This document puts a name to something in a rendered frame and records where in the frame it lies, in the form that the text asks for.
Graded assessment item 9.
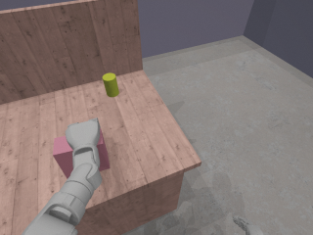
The robot left hand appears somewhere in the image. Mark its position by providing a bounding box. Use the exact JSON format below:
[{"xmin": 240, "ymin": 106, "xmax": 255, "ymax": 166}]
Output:
[{"xmin": 65, "ymin": 117, "xmax": 101, "ymax": 150}]

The sponge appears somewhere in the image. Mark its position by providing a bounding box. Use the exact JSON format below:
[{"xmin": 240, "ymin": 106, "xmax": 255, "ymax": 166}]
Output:
[{"xmin": 53, "ymin": 128, "xmax": 111, "ymax": 179}]

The table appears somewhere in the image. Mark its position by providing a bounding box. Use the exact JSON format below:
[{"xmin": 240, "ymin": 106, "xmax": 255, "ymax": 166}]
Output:
[{"xmin": 0, "ymin": 0, "xmax": 201, "ymax": 235}]

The robot right hand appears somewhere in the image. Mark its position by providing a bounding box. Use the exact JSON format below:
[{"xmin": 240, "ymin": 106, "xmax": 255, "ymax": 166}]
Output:
[{"xmin": 233, "ymin": 215, "xmax": 264, "ymax": 235}]

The left robot upper arm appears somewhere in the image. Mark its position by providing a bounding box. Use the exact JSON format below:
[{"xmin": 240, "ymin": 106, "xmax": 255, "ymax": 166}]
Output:
[{"xmin": 27, "ymin": 213, "xmax": 78, "ymax": 235}]

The left robot forearm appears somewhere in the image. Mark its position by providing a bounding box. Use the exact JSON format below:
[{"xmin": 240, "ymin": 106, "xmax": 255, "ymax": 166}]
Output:
[{"xmin": 22, "ymin": 144, "xmax": 103, "ymax": 235}]

